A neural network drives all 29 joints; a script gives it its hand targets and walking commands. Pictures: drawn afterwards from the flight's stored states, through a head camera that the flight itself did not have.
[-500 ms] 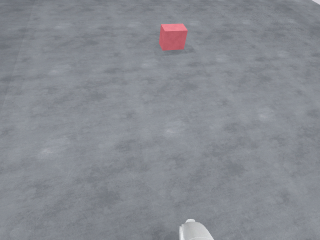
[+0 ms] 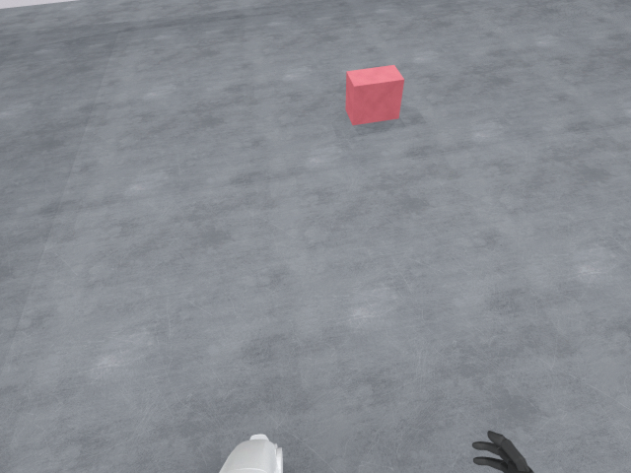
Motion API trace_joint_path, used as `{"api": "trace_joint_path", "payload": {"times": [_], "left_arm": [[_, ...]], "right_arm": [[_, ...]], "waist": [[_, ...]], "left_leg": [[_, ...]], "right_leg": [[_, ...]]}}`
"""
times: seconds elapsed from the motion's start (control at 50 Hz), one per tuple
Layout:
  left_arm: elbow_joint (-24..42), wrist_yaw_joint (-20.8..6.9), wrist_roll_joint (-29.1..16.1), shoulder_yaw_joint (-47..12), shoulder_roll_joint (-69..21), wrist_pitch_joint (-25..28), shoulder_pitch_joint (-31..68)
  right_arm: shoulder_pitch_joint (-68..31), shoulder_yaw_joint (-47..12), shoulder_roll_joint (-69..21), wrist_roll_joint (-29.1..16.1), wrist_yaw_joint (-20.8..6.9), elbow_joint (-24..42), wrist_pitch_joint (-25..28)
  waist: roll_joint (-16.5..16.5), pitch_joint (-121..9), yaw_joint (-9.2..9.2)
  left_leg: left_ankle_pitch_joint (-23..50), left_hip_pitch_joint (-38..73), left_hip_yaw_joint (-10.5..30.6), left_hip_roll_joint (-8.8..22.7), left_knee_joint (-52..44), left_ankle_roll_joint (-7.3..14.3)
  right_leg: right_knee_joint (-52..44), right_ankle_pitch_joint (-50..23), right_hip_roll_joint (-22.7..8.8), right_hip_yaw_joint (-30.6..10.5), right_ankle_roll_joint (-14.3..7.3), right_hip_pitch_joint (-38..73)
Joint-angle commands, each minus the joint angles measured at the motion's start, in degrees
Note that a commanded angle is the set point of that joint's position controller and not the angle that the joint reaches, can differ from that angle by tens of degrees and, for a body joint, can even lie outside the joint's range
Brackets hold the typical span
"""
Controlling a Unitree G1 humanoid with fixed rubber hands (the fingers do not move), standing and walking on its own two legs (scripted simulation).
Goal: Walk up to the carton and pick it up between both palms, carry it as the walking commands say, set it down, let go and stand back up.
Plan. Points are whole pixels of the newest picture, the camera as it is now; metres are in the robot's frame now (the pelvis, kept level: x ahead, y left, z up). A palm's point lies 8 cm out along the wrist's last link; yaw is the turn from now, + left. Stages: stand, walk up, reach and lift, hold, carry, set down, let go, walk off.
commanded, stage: walk up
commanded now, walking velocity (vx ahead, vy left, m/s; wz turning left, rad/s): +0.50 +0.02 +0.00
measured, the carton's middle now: (373, 95) +2.05 -0.16 -0.67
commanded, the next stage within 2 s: none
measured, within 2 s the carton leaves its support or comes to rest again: neither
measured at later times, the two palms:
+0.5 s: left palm (176, 350) +0.32 +0.28 -0.15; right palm out of the picture +0.16 -0.22 -0.11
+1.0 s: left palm (230, 286) +0.44 +0.20 -0.11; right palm (491, 247) +0.56 -0.30 -0.14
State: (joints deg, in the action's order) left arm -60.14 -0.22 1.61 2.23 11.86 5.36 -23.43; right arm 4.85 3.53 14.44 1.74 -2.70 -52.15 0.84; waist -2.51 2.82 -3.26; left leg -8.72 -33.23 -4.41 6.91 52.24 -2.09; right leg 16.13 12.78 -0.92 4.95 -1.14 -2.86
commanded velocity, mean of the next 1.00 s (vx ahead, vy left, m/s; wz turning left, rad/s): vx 0.50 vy -0.06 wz -0.01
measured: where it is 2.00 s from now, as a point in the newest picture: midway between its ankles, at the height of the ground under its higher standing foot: (356, 268)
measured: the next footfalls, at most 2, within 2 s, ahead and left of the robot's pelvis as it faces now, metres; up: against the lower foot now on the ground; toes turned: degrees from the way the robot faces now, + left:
left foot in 0.20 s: +0.26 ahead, +0.14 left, +0.00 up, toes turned +8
right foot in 0.72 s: +0.49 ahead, -0.16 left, +0.00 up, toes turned -8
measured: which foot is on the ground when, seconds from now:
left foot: up 0.00-0.18, down 0.20-0.72, up 0.74-1.00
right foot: down 0.00-0.20, up 0.22-0.70, down 0.72-1.00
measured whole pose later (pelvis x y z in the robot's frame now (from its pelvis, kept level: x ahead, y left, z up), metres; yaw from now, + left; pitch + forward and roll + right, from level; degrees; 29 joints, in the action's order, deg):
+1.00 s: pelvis +0.47 -0.05 +0.00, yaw +0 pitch +0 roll +1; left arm -59.0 -0.4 1.4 2.2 11.2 5.7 -22.8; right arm 10.1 3.9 14.7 1.7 -2.5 -55.1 0.2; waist -3.0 1.9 -2.5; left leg -8.1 -33.2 -3.4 7.5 58.0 -2.3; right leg 18.5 12.4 -3.4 7.2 -0.4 -5.8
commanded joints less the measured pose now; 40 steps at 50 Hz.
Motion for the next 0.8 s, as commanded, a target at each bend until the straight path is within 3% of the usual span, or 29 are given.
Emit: {"api": "trace_joint_path", "payload": {"times": [0.0,0.06,0.1,0.12,0.14,0.16,0.18,0.2,0.22,0.26,0.3,0.34,0.38,0.48,0.58,0.62,0.64,0.68,0.7,0.72,0.74,0.76,0.78], "left_arm": [[2.04,0.3,0.05,0.96,6.71,0.53,-0.79],[0.71,0.26,0.39,1.17,7.22,-0.17,-3.38],[-0.46,0.61,0.45,1.15,7.4,-0.56,-5.27],[-0.56,0.84,0.26,1.28,8.0,-0.6,-5.13],[-0.52,1.08,-0.17,1.41,8.75,-0.63,-4.18],[-0.34,1.1,-0.55,1.22,8.37,-0.7,-4.02],[0.64,1.09,-0.69,0.85,7.13,-0.75,-4.12],[2.06,1.03,-1.07,0.83,4.13,-1.18,-7.87],[2.02,0.68,0.31,2.34,5.8,-1.69,-6.92],[1.57,-0.28,-0.06,1.64,4.46,-1.84,-2.51],[1.05,-0.99,0.18,1.63,2.75,-2.8,-2.37],[1.46,-1.87,0.53,1.95,2.11,-4.01,-0.83],[3.13,-2.66,0.61,1.97,2.07,-4.67,3.71],[6.84,-4.12,0.0,1.04,1.2,-5.25,14.58],[9.46,-4.54,-0.63,0.66,2.05,-4.66,22.1],[10.02,-3.99,-0.41,0.76,2.45,-3.8,22.92],[9.66,-3.56,-0.13,0.91,2.93,-3.22,21.15],[5.99,-2.17,0.24,2.28,5.73,-2.13,11.9],[3.63,-1.43,0.9,3.76,9.85,-1.3,3.27],[3.14,-0.43,1.6,5.75,17.44,-0.79,-5.12],[4.22,-0.63,1.02,5.99,19.44,-0.81,-5.98],[4.7,-0.43,0.71,5.15,16.06,-0.73,-1.89],[5.44,-0.38,0.27,3.61,11.12,-0.25,3.53]], "right_arm": [[-5.03,-0.6,0.01,-0.27,-0.84,3.66,0.3],[-8.55,-0.7,-0.02,-0.46,-0.63,4.52,0.63],[-8.76,-0.51,0.33,-0.17,-0.1,4.68,1.15],[-6.76,-0.34,1.07,-0.02,0.29,4.13,1.47],[-2.18,-0.08,2.01,0.15,0.77,2.72,1.87],[6.05,0.43,3.78,0.18,1.39,-0.09,2.36],[16.41,1.65,8.15,0.51,2.2,-2.57,2.65],[23.66,3.58,16.24,0.94,2.94,-3.11,2.28],[23.68,4.03,16.95,-0.52,3.31,-3.47,1.8],[13.28,1.94,9.06,-0.66,3.07,-1.86,2.59],[12.33,0.21,3.07,-0.94,2.85,-3.1,3.52],[14.62,0.38,3.04,-0.87,2.69,-3.89,4.38],[16.9,0.75,4.01,-0.64,2.79,-4.22,4.78],[22.25,0.83,5.16,-0.26,3.08,-5.0,4.4],[25.14,1.26,7.22,-0.27,3.24,-5.87,3.93],[24.75,1.41,7.05,-0.03,3.02,-5.93,3.88],[24.68,1.28,6.11,-0.1,2.91,-6.11,3.56],[25.31,1.01,5.85,-0.39,2.76,-6.29,3.16],[26.01,0.39,3.88,0.1,2.7,-5.73,3.3],[24.74,-0.95,-1.3,0.11,2.72,-2.59,3.93],[24.75,-0.09,1.12,0.24,3.07,-1.87,3.44],[23.19,0.97,3.32,0.29,2.88,-2.49,3.17],[21.32,0.79,1.8,0.07,2.58,-3.25,3.1]], "waist": [[11.48,3.91,1.22],[12.46,5.15,-0.04],[11.3,5.54,-0.28],[10.23,4.42,0.69],[8.17,1.91,2.97],[4.49,-3.36,5.71],[-1.75,-10.46,9.21],[-14.84,-16.43,10.77],[-7.43,-17.87,8.86],[-1.59,-3.9,5.19],[-4.37,-0.95,2.73],[-6.08,-1.46,1.99],[-6.73,-1.39,2.61],[-6.78,3.15,5.69],[-8.04,5.34,7.6],[-10.7,4.9,7.17],[-11.13,3.64,6.07],[-1.94,-1.76,2.32],[6.04,-7.38,-0.9],[23.42,-12.64,-4.68],[18.03,-17.13,-4.12],[9.79,-13.21,-1.59],[6.57,-7.05,0.81]], "left_leg": [[4.44,0.73,0.03,-0.25,-9.77,0.12],[2.86,5.37,-2.74,-1.76,-15.65,0.69],[0.7,7.58,-2.91,-1.72,-18.38,1.3],[-0.14,10.96,-3.06,-2.08,-20.05,1.58],[0.54,17.93,-4.26,-3.12,-23.08,1.77],[0.46,28.66,-5.34,-3.76,-25.0,2.29],[-3.75,41.82,6.48,4.94,-25.5,4.67],[-7.15,52.22,35.86,22.56,-34.47,11.22],[-6.69,47.42,43.74,25.85,-37.71,11.16],[-3.06,31.64,27.07,19.43,-37.5,9.38],[3.96,24.12,14.78,12.83,-38.9,7.31],[9.75,22.3,9.49,10.8,-38.93,6.79],[11.19,22.3,6.93,10.27,-39.15,6.56],[-0.28,23.0,6.52,11.24,-43.37,7.11],[-2.1,24.86,4.19,11.74,-44.81,6.51],[-2.72,25.34,1.99,10.65,-43.1,5.92],[-5.14,24.21,0.89,9.44,-40.65,5.87],[-1.09,19.06,-1.43,6.71,-27.06,4.8],[-3.14,11.92,-3.13,3.6,-11.95,3.34],[-23.41,-5.0,-4.45,-3.69,7.79,1.2],[-23.08,-8.37,3.53,-2.43,19.58,2.37],[-16.43,-8.82,6.62,0.06,23.29,2.77],[-9.54,-6.96,6.54,2.69,21.9,2.48]], "right_leg": [[-8.46,-13.52,-13.06,-7.15,-4.7,-1.5],[-7.76,-11.65,-12.3,-5.48,-5.2,-1.52],[-4.94,-16.89,-13.47,-7.47,-5.19,0.05],[-2.09,-21.65,-13.65,-7.69,-4.74,0.34],[3.47,-25.99,-12.51,-6.24,-3.87,-1.09],[12.96,-26.62,-9.15,-3.83,-2.85,-3.96],[27.64,-14.87,-5.69,-1.79,-1.17,-14.1],[47.72,16.01,1.85,-2.26,1.3,-30.73],[56.85,16.19,-1.78,-10.35,0.72,-31.55],[56.18,5.21,-5.38,-10.0,0.79,-32.31],[52.15,1.61,-6.6,-7.99,1.47,-29.2],[49.43,-1.34,-6.1,-5.92,2.44,-28.06],[45.74,-4.59,-6.12,-4.47,3.11,-29.12],[32.24,-10.7,-6.24,-2.48,3.99,-32.71],[18.88,-9.5,-4.71,-0.56,3.75,-27.75],[15.25,-5.5,-3.64,0.93,3.28,-23.02],[14.03,-3.97,-2.99,1.93,3.42,-18.42],[10.18,-2.01,-0.59,4.79,2.94,-2.59],[8.75,4.18,-6.94,-4.32,1.0,8.47],[0.01,13.53,-23.69,-29.46,-4.51,17.04],[-5.1,16.02,-30.09,-42.53,-7.51,17.56],[-4.26,11.19,-28.41,-39.15,-6.67,12.26],[-2.83,1.19,-24.27,-29.67,-6.01,4.53]]}}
